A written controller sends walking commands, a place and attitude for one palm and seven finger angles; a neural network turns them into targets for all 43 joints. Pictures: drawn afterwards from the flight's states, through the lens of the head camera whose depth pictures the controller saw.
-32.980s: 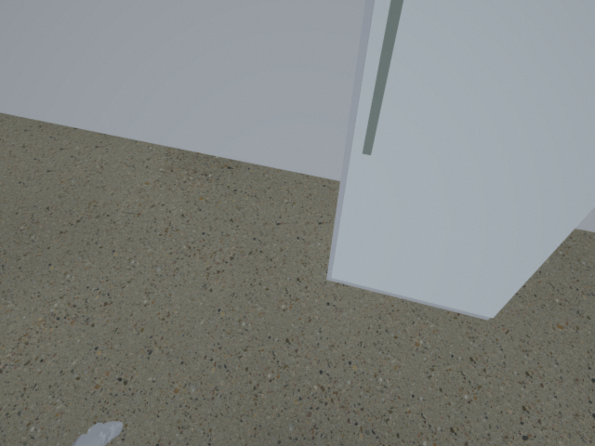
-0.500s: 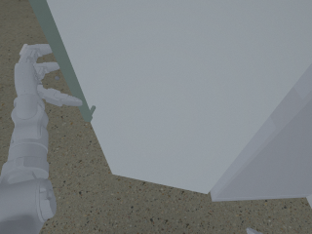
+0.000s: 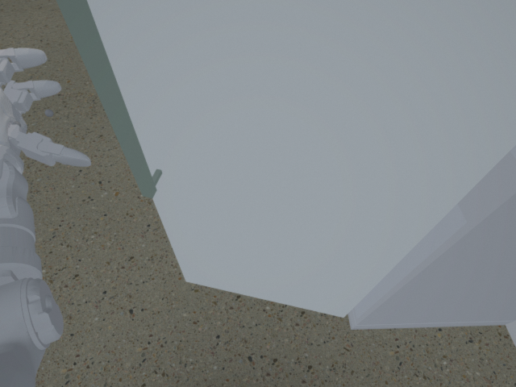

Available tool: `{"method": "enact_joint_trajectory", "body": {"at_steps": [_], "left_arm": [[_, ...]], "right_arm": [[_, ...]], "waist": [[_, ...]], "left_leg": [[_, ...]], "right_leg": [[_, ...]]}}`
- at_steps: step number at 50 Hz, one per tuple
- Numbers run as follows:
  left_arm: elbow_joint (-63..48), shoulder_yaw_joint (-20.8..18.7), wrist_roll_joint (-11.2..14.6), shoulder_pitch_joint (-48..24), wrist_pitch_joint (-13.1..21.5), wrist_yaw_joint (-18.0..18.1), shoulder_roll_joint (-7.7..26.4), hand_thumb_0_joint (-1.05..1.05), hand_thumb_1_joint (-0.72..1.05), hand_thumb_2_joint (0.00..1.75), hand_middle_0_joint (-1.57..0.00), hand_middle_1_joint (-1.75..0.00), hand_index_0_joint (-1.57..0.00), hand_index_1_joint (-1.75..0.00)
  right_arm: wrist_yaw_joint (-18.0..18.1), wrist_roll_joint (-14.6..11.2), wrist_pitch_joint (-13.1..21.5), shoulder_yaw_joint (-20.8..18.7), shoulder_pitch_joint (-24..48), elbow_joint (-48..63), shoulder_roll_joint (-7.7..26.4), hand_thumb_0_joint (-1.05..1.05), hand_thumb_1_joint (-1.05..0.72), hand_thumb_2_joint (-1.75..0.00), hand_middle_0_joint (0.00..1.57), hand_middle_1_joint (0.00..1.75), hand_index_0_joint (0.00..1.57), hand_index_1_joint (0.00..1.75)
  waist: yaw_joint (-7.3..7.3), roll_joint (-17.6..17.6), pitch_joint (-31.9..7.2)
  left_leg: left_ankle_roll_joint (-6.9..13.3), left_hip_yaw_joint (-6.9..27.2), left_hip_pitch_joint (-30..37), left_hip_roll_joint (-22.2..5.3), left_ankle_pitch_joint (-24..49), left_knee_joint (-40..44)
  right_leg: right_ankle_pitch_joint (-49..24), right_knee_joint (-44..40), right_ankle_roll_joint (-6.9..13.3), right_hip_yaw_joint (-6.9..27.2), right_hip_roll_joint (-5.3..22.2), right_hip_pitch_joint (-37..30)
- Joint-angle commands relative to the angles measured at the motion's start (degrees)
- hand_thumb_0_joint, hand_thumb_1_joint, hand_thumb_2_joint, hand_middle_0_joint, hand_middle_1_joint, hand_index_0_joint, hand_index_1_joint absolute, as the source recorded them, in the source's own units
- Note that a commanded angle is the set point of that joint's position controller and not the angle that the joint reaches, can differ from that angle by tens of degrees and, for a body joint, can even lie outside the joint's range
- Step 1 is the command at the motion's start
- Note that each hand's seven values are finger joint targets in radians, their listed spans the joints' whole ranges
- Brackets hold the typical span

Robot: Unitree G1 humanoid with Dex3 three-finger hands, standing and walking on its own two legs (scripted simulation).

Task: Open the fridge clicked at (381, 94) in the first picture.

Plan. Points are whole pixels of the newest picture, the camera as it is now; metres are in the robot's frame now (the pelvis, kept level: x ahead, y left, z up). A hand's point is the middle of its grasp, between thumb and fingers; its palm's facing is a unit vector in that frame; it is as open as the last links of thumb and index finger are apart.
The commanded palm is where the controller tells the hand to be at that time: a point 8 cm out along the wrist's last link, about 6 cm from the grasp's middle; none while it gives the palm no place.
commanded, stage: slip the hand off the handle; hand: left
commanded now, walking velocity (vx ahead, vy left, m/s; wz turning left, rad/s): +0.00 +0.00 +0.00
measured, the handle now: (123, 103) +0.48 +0.21 +0.17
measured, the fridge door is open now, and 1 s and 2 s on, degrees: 76 76 76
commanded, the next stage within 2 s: draw the hand back to the body in 0.66 s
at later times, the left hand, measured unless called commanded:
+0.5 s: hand (3, 163) +0.35 +0.32 +0.18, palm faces +0.29 -0.95 -0.12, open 14.7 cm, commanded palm +0.31 +0.35 +0.17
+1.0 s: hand (13, 191) +0.31 +0.28 +0.18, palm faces -0.05 -1.00 -0.03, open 14.7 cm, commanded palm +0.26 +0.34 +0.18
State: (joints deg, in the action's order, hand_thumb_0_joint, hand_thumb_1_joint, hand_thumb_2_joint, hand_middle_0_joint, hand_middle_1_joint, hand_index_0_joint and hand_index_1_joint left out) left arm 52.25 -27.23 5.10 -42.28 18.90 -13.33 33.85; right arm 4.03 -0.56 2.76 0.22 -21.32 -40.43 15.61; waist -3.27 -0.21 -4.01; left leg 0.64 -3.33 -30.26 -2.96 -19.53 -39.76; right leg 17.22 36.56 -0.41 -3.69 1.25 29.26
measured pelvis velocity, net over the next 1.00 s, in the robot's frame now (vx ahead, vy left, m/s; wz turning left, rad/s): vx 0.00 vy -0.01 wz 0.02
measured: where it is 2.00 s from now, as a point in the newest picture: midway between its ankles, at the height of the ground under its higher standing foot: outside the picture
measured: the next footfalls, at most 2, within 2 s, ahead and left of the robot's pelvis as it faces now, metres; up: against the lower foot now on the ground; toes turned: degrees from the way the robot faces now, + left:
none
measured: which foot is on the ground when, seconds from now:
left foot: down 0.00-1.00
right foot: down 0.00-1.00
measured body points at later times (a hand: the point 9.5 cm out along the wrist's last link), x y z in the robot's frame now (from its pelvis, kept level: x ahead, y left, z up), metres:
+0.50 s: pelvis -0.01 +0.01 +0.00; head +0.01 +0.02 +0.45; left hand +0.33 +0.37 +0.18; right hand +0.12 -0.24 -0.09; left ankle +0.00 +0.11 -0.72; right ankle +0.00 -0.13 -0.72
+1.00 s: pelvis +0.00 -0.01 +0.01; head -0.01 -0.02 +0.46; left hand +0.31 +0.34 +0.18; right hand +0.15 -0.26 -0.07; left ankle +0.00 +0.11 -0.72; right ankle +0.00 -0.13 -0.72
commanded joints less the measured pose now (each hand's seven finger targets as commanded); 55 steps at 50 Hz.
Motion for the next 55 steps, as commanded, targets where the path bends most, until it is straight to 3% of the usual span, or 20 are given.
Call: {"method": "enact_joint_trajectory", "body": {"at_steps": [1, 3, 7, 10, 12, 17, 22, 25, 30, 33, 34, 36, 39, 40, 43, 47, 49, 51, 54, 55], "left_arm": [[-14.3, -2.9, 1.6, -16.8, 1.6, -0.5, 17.2, 0.0, -0.55, 0.2, -0.25, -1.15, -0.25, -1.15], [-18.8, -1.5, 2.1, -14.8, 1.1, -0.1, 14.5, 0.0, -0.55, 0.2, -0.25, -1.15, -0.25, -1.15], [-25.3, -6.7, 3.6, -7.3, 1.2, 1.6, 16.7, 0.0, -0.55, 0.2, -0.25, -1.15, -0.25, -1.15], [-26.4, -5.0, 3.5, -7.3, -0.1, 2.1, 14.3, 0.0, -0.55, 0.2, -0.25, -1.15, -0.25, -1.15], [-28.9, -6.6, 3.1, -6.1, -0.8, 2.6, 16.2, 0.0, -0.55, 0.2, -0.25, -1.15, -0.25, -1.15], [-36.0, -3.4, 3.4, -5.4, -0.7, 1.8, 12.8, 0.0, -0.55, 0.2, -0.25, -1.15, -0.25, -1.15], [-36.5, -2.3, 5.7, -1.9, -1.8, 0.0, 10.4, 0.0, -0.55, 0.2, -0.25, -1.15, -0.25, -1.15], [-33.6, -0.3, 6.3, -1.2, -4.6, -1.0, 8.5, 0.0, -0.55, 0.2, -0.25, -1.15, -0.25, -1.15], [-37.6, 0.1, 6.2, -1.2, -5.4, -0.7, 8.5, 0.0, -0.55, 0.2, -0.25, -1.15, -0.25, -1.15], [-40.5, -4.1, 6.8, 3.3, -3.6, -0.1, 11.3, 0.0, -0.55, 0.2, -0.25, -1.15, -0.25, -1.15], [-41.4, -2.3, 6.9, 2.7, -3.3, -0.3, 9.5, 0.0, -0.55, 0.2, -0.25, -1.15, -0.25, -1.15], [-38.8, -3.2, 7.1, 0.9, -3.2, -0.4, 10.9, 0.0, -0.55, 0.2, -0.25, -1.15, -0.25, -1.15], [-36.4, -2.8, 6.9, -1.6, -4.2, -1.1, 11.3, 0.0, -0.55, 0.2, -0.25, -1.15, -0.25, -1.15], [-29.9, 0.7, 9.5, 2.0, -8.7, -8.2, 10.8, 0.0, -0.55, 0.2, -0.25, -1.15, -0.25, -1.15], [-37.1, -3.9, 13.4, 0.2, -14.1, -16.8, 17.0, 0.0, -0.55, 0.2, -0.25, -1.15, -0.25, -1.15], [-37.0, -7.8, 17.5, 6.1, -18.0, -24.6, 21.2, 0.0, -0.55, 0.2, -0.25, -1.15, -0.25, -1.15], [-35.6, -9.0, 18.5, 10.6, -18.4, -26.1, 20.8, 0.0, -0.55, 0.2, -0.25, -1.15, -0.25, -1.15], [-35.0, -11.6, 19.4, 16.5, -19.1, -26.0, 20.9, 0.0, -0.55, 0.2, -0.25, -1.15, -0.25, -1.15], [-33.0, -7.8, 19.4, 22.3, -22.0, -25.8, 15.4, 0.0, -0.55, 0.2, -0.25, -1.15, -0.25, -1.15], [-34.6, -8.1, 19.4, 20.7, -22.6, -25.6, 16.1, 0.0, -0.55, 0.2, -0.25, -1.15, -0.25, -1.15]], "right_arm": [[0.6, -0.1, 1.4, -3.5, -3.7, 6.9, 9.7, 0.0, -0.9, -0.9, 0.2, 0.3, 0.2, 0.3], [0.2, -0.3, 1.4, -3.5, -3.1, 7.9, 9.2, 0.0, -0.9, -0.9, 0.2, 0.3, 0.2, 0.3], [-0.1, -0.3, 1.5, -3.7, -1.9, 9.3, 9.4, 0.0, -0.9, -0.9, 0.2, 0.3, 0.2, 0.3], [0.1, -0.5, 1.9, -3.3, -0.5, 9.5, 9.0, 0.0, -0.9, -0.9, 0.2, 0.3, 0.2, 0.3], [0.4, -0.5, 2.1, -3.3, 0.0, 9.8, 9.0, 0.0, -0.9, -0.9, 0.2, 0.3, 0.2, 0.3], [1.1, -0.5, 3.5, -2.8, 1.9, 10.2, 8.2, 0.0, -0.9, -0.9, 0.2, 0.3, 0.2, 0.3], [2.0, -0.9, 4.8, -2.4, 3.8, 9.9, 8.1, 0.0, -0.9, -0.9, 0.2, 0.3, 0.2, 0.3], [2.6, -1.5, 5.4, -1.8, 5.6, 10.2, 8.1, 0.0, -0.9, -0.9, 0.2, 0.3, 0.2, 0.3], [3.0, -1.4, 6.6, -1.4, 7.0, 11.1, 7.8, 0.0, -0.9, -0.9, 0.2, 0.3, 0.2, 0.3], [2.8, -1.0, 7.2, -1.5, 7.2, 11.1, 7.7, 0.0, -0.9, -0.9, 0.2, 0.3, 0.2, 0.3], [2.7, -1.0, 7.4, -1.2, 7.9, 11.2, 7.5, 0.0, -0.9, -0.9, 0.2, 0.3, 0.2, 0.3], [3.1, -1.0, 7.5, -1.0, 7.6, 10.3, 7.8, 0.0, -0.9, -0.9, 0.2, 0.3, 0.2, 0.3], [3.5, -1.2, 8.0, -0.9, 8.0, 9.7, 7.7, 0.0, -0.9, -0.9, 0.2, 0.3, 0.2, 0.3], [4.3, -2.6, 8.2, -0.4, 8.3, 10.0, 9.4, 0.0, -0.9, -0.9, 0.2, 0.3, 0.2, 0.3], [5.3, -3.3, 8.9, 0.0, 9.7, 12.6, 9.2, 0.0, -0.9, -0.9, 0.2, 0.3, 0.2, 0.3], [4.9, -3.7, 10.0, 1.1, 11.2, 14.5, 9.3, 0.0, -0.9, -0.9, 0.2, 0.3, 0.2, 0.3], [3.9, -3.7, 10.2, 1.0, 10.6, 15.2, 9.3, 0.0, -0.9, -0.9, 0.2, 0.3, 0.2, 0.3], [2.5, -3.5, 10.6, 0.4, 10.8, 16.5, 9.7, 0.0, -0.9, -0.9, 0.2, 0.3, 0.2, 0.3], [1.2, -4.2, 10.5, 0.1, 11.0, 17.6, 9.7, 0.0, -0.9, -0.9, 0.2, 0.3, 0.2, 0.3], [1.1, -4.4, 10.5, 0.0, 10.8, 17.9, 10.3, 0.0, -0.9, -0.9, 0.2, 0.3, 0.2, 0.3]], "waist": [[2.4, -6.4, -22.4], [2.56, -7.1, -22.9], [4.13, -4.5, -21.4], [3.19, -3.8, -16.1], [3.69, -5.4, -16.7], [3.17, -9.4, -18.0], [3.48, -7.6, -15.9], [3.23, -5.2, -10.3], [3.87, -5.7, -11.9], [5.43, -5.1, -15.2], [4.97, -4.8, -14.6], [4.23, -2.7, -12.7], [3.69, -4.9, -10.9], [2.18, -7.2, -14.8], [4.63, -7.3, -19.9], [5.53, -4.6, -15.3], [5.84, -0.6, -11.6], [7.22, -1.0, -11.3], [6.59, 1.4, -6.5], [6.37, 0.0, -6.1]], "left_leg": [[0.5, 3.2, 13.7, 1.8, 22.9, 4.1], [0.2, 3.4, 15.7, 1.4, 24.8, 4.1], [0.2, 3.2, 14.3, 1.0, 26.5, 4.6], [0.1, 3.3, 12.0, 1.1, 20.1, 5.9], [0.2, 3.2, 12.6, 1.2, 19.6, 6.2], [-0.5, 4.3, 16.6, 1.1, 18.7, 6.3], [-0.6, 4.8, 16.3, 1.2, 15.4, 7.1], [-0.4, 4.9, 12.8, 1.5, 9.3, 8.6], [-0.3, 5.0, 14.0, 1.9, 9.6, 8.5], [-0.2, 4.6, 15.1, 2.1, 13.4, 7.6], [0.0, 4.2, 14.9, 2.3, 13.2, 7.4], [0.1, 3.9, 13.0, 2.1, 11.1, 7.5], [0.2, 3.8, 12.0, 2.5, 8.2, 7.9], [0.5, 3.5, 15.1, 1.9, 8.1, 9.0], [1.3, 3.5, 16.9, 2.7, 14.6, 8.2], [1.5, 4.1, 16.2, 3.3, 18.1, 8.0], [1.5, 4.3, 14.3, 3.3, 17.2, 8.4], [1.5, 3.7, 14.2, 3.3, 18.6, 7.9], [1.0, 3.1, 12.2, 2.9, 14.8, 8.6], [0.9, 3.1, 12.8, 3.0, 13.5, 8.9]], "right_leg": [[-18.3, -2.4, 2.0, 1.6, -2.3, -8.4], [-18.2, -2.3, 1.8, 1.3, -2.6, -7.5], [-19.0, -2.1, 1.8, 1.3, -2.9, -9.5], [-14.7, -2.8, 1.7, 1.0, -2.9, -7.7], [-14.2, -2.9, 1.8, 1.2, -2.8, -8.1], [-11.3, -3.2, 2.1, 1.1, -3.0, -6.4], [-9.7, -4.0, 2.2, 0.7, -2.8, -6.7], [-6.4, -5.0, 2.0, 0.6, -2.3, -5.8], [-6.4, -5.2, 2.1, 0.8, -2.0, -6.8], [-9.8, -4.5, 2.2, 0.9, -2.2, -9.7], [-10.1, -4.6, 2.0, 1.1, -2.0, -9.4], [-9.0, -5.1, 1.7, 1.3, -1.9, -9.1], [-6.7, -5.8, 1.6, 1.6, -1.6, -8.0], [-8.7, -6.2, 2.1, 2.4, -1.2, -12.6], [-16.9, -6.2, 2.0, 3.0, -0.6, -18.6], [-20.8, -6.6, 1.4, 3.4, -0.4, -20.3], [-19.9, -6.8, 0.9, 3.3, -0.6, -18.9], [-21.5, -6.5, 0.5, 4.4, -0.2, -19.1], [-17.0, -7.0, 0.3, 3.5, -0.2, -15.6], [-14.6, -7.7, 0.1, 3.6, -0.5, -14.1]]}}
